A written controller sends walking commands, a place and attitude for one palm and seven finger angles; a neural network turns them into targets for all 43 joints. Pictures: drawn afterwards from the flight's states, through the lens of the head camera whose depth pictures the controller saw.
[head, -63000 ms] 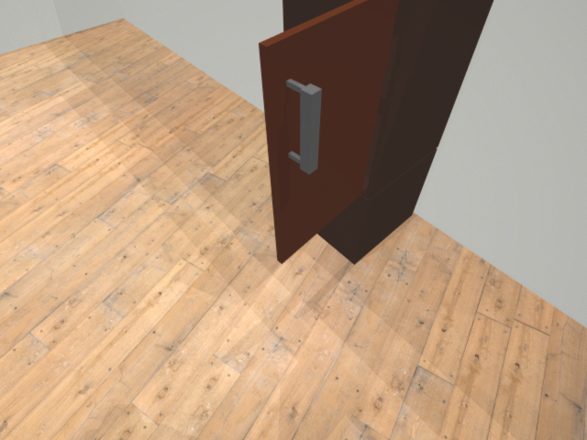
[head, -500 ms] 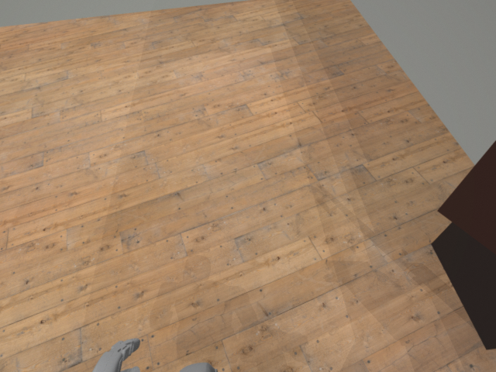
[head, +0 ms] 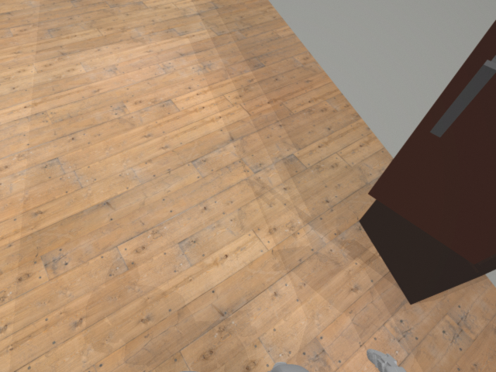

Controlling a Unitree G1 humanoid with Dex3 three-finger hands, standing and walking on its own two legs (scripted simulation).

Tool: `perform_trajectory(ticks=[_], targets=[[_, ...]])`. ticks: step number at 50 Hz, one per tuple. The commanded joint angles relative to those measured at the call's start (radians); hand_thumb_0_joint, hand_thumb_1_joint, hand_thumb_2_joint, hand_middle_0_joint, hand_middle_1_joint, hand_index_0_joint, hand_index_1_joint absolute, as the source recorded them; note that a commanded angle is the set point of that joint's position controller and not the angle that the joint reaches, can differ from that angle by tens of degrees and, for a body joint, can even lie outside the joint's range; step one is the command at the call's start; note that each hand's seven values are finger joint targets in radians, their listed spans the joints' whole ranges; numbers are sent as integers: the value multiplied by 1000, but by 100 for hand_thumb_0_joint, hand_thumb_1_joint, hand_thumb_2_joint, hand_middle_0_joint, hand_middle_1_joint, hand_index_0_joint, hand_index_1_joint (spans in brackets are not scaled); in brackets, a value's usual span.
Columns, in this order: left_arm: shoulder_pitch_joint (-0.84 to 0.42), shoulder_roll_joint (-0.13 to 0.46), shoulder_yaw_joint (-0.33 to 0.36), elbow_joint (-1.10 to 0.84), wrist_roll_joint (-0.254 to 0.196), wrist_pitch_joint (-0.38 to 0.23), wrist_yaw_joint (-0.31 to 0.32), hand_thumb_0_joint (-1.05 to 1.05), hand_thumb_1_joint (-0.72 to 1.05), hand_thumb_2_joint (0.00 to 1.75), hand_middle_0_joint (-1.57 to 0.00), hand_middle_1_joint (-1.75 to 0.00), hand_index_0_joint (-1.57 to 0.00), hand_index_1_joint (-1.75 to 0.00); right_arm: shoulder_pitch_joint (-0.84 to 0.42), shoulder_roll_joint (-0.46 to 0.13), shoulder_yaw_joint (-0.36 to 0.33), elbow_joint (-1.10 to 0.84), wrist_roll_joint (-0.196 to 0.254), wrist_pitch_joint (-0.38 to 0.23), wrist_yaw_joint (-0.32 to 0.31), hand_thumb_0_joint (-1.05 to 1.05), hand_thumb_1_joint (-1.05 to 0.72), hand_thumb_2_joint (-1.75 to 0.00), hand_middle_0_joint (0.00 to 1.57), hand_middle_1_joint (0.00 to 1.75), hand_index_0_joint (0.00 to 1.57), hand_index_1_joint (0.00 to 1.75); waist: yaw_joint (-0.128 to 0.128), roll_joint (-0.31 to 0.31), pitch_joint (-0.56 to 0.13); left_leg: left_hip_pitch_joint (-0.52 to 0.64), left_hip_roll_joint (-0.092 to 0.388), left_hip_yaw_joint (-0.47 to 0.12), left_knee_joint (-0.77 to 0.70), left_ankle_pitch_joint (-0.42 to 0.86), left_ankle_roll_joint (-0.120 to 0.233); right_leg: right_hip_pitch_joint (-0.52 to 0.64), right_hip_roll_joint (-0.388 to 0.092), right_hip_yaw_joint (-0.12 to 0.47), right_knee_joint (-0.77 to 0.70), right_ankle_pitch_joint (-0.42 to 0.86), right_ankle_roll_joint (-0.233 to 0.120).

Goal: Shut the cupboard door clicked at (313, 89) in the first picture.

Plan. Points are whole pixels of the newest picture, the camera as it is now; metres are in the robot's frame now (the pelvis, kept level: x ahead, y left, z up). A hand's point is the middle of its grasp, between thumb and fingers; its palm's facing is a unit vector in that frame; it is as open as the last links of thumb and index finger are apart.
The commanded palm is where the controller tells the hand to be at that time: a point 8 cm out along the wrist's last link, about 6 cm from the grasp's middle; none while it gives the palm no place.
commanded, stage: turn to face it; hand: left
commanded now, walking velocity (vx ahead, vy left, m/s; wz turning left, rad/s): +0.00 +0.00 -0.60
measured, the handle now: (464, 97) +0.66 -0.39 +0.10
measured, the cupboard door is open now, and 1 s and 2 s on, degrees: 29 29 29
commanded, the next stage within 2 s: take the last steps up to it in 0.98 s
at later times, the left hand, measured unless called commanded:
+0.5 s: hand (189, 337) +0.18 +0.12 -0.14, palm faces -0.31 -0.91 -0.29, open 7.4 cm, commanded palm none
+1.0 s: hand (181, 319) +0.22 +0.14 -0.17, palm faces -0.45 -0.87 -0.21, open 7.4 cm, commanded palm none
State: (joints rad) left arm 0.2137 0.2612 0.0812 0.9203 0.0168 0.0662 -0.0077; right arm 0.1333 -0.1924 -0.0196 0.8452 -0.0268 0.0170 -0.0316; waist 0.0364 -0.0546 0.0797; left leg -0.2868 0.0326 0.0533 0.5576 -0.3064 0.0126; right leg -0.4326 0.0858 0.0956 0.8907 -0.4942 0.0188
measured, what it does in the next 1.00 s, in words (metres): steps on the spot, turning right: right foot, then left foot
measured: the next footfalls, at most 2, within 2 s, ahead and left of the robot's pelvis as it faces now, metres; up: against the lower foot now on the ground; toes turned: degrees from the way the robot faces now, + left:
right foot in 0.34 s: +0.02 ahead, -0.15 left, +0.00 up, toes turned -17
left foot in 0.80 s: +0.14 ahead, +0.06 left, +0.00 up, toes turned -23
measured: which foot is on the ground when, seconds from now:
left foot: down 0.00-0.36, up 0.38-0.78, down 0.80-1.00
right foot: up 0.00-0.32, down 0.34-0.80, up 0.82-1.00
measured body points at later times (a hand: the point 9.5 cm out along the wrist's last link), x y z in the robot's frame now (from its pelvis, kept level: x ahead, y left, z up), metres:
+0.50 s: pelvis +0.01 -0.04 +0.00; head +0.05 -0.09 +0.45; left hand +0.20 +0.16 -0.12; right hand -0.03 -0.32 -0.16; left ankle +0.02 +0.12 -0.65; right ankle -0.02 -0.14 -0.73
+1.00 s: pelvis +0.05 -0.01 +0.01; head +0.10 -0.01 +0.46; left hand +0.24 +0.19 -0.15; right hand +0.00 -0.26 -0.12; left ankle +0.10 +0.08 -0.73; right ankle -0.06 -0.11 -0.65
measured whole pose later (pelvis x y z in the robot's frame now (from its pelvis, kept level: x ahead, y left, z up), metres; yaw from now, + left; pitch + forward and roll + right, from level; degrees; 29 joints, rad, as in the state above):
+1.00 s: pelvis +0.05 -0.01 +0.01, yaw -31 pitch +1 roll -2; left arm 0.20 0.26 0.08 0.94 0.02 0.07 -0.01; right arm 0.22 -0.17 -0.01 0.90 -0.03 0.01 -0.04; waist 0.01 -0.03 0.06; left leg -0.24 0.07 0.12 0.49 -0.26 0.02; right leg -0.45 0.01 0.03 1.07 -0.45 0.04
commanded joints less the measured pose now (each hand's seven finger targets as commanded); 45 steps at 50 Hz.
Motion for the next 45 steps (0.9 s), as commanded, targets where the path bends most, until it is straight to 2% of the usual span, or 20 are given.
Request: perform_trajectory(ticks=[1, 6, 11, 13, 15, 16, 17, 18, 19, 21, 23, 25, 33, 37, 38, 39, 40, 41, 42, 45], targets=[[-33, 85, 32, -101, 5, -16, -20, 0, 90, 90, -20, -30, -20, -30, 65, -203, -46, -73, -6, -19, -19, 0, -90, -90, 20, 30, 20, 30, -39, 237, -101, 177, 315, -150, -190, 645, 118, -137, -92, -52, 304, -7, 39], [-84, 51, 20, -114, 1, -6, -33, 0, 90, 90, -20, -30, -20, -30, 134, -207, -57, -34, -2, -18, -15, 0, -90, -90, 20, 30, 20, 30, -64, 214, -124, 270, 294, -44, -171, 610, 110, -140, -112, -112, 187, 61, 48], [-132, 35, 10, -129, 3, -11, -37, 0, 90, 90, -20, -30, -20, -30, 153, -229, -72, -9, -6, -14, -3, 0, -90, -90, 20, 30, 20, 30, -82, 289, -111, 232, 307, 26, -137, 592, 102, -24, -104, -178, -44, 66, 29], [-125, 37, 9, -129, 3, -17, -35, 0, 90, 90, -20, -30, -20, -30, 142, -246, -80, -5, -6, -13, 1, 0, -90, -90, 20, 30, 20, 30, -74, 298, -116, 218, 324, 32, -103, 577, 93, 34, -96, -192, -143, 76, 14], [-60, 62, 12, -110, 3, -27, -32, 0, 90, 90, -20, -30, -20, -30, 119, -251, -82, -8, 0, -10, 7, 0, -90, -90, 20, 30, 20, 30, -32, 242, -130, 152, 306, 74, -7, 512, 41, 187, -83, -205, -335, 232, -7], [28, 100, 21, -84, 6, -37, -27, 0, 90, 90, -20, -30, -20, -30, 100, -242, -83, -14, 8, -10, 12, 0, -90, -90, 20, 30, 20, 30, 19, 164, -168, 73, 270, 117, 125, 427, -6, 336, -118, -156, -462, 369, -30], [107, 215, 40, -64, 16, -52, -11, 0, 90, 90, -20, -30, -20, -30, 86, -166, -65, -47, 18, -8, 18, 0, -90, -90, 20, 30, 20, 30, 55, -156, -192, -177, 139, 171, 357, 4, -69, 518, -344, 156, -526, 652, -115], [142, 271, 49, -44, 0, -52, 4, 0, 90, 90, -20, -30, -20, -30, 22, -152, -51, -85, 16, 5, 12, 0, -90, -90, 20, 30, 20, 30, 68, -250, -165, -321, 45, 79, 547, -384, -93, 473, -489, 336, -515, 981, -222], [127, 260, 45, -52, -4, -50, 14, 0, 90, 90, -20, -30, -20, -30, 41, -164, -47, -77, 19, 19, 6, 0, -90, -90, 20, 30, 20, 30, 48, -176, -160, -329, 74, -39, 638, -328, -83, 419, -492, 303, -536, 830, -264], [-5, 198, 37, -89, -1, -46, 27, 0, 90, 90, -20, -30, -20, -30, 33, -164, -54, -52, 13, 21, 5, 0, -90, -90, 20, 30, 20, 30, 2, -184, -112, -377, 97, -62, 660, -201, -94, 380, -390, 250, -550, 659, -224], [-64, 156, 18, -109, -3, -51, 23, 0, 90, 90, -20, -30, -20, -30, 64, -164, -55, -27, 9, 22, 15, 0, -90, -90, 20, 30, 20, 30, -38, -129, -117, -304, 93, -52, 616, -103, -109, 307, -318, 130, -533, 693, -187], [-67, 157, 17, -108, 0, -58, 20, 0, 90, 90, -20, -30, -20, -30, 92, -152, -51, -10, 10, 24, 20, 0, -90, -90, 20, 30, 20, 30, -54, -89, -137, -260, 74, -34, 562, -61, -115, 293, -290, 93, -527, 699, -176], [-3, 163, 26, -83, 8, -56, 19, 0, 90, 90, -20, -30, -20, -30, 33, -134, -48, -35, 15, 13, 14, 0, -90, -90, 20, 30, 20, 30, -22, -99, -134, -229, 27, -33, 327, -106, -110, 319, -300, 217, -516, 675, -218], [-51, 159, 28, -86, 4, -46, 22, 0, 90, 90, -20, -30, -20, -30, 117, -125, -43, -7, 22, -3, 5, 0, -90, -90, 20, 30, 20, 30, -63, -98, -138, -4, -6, -22, 11, 19, -89, 215, -264, 230, -437, 663, -166], [-60, 136, 23, -87, -3, -43, 23, 0, 90, 90, -20, -30, -20, -30, 154, -140, -44, 9, 22, -11, 2, 0, -90, -90, 20, 30, 20, 30, -80, -63, -152, 127, 11, -32, -122, 131, -81, 139, -221, 209, -387, 596, -123], [-31, 84, 13, -96, -11, -38, 20, 0, 90, 90, -20, -30, -20, -30, 178, -202, -52, 12, 13, -23, -2, 0, -90, -90, 20, 30, 20, 30, -78, 121, -179, 239, 158, -167, -217, 224, -38, 32, -112, 125, -282, 386, -68], [8, 41, 2, -94, -16, -37, 13, 0, 90, 90, -20, -30, -20, -30, 189, -279, -66, 4, 5, -22, -2, 0, -90, -90, 20, 30, 20, 30, -67, 373, -182, 265, 364, -371, -236, 411, 61, -69, -15, -15, -75, -38, -18], [-5, 66, 7, -97, -8, -33, 14, 0, 90, 90, -20, -30, -20, -30, 186, -276, -60, -8, -6, -13, -6, 0, -90, -90, 20, 30, 20, 30, -76, 315, -156, 176, 424, -381, -241, 437, 143, -51, -44, -26, 94, -139, -12], [-13, 69, 13, -92, 2, -27, 9, 0, 90, 90, -20, -30, -20, -30, 153, -241, -49, -14, -10, -16, -11, 0, -90, -90, 20, 30, 20, 30, -61, 251, -110, 118, 389, -322, -259, 439, 145, -59, -65, -14, 180, -86, -3], [-5, 67, 19, -55, 5, -21, -4, 0, 90, 90, -20, -30, -20, -30, 110, -183, -31, -17, -6, -25, -20, 0, -90, -90, 20, 30, 20, 30, -36, 253, -95, 129, 290, -167, -222, 578, 113, -87, -95, -39, 267, 19, 20]])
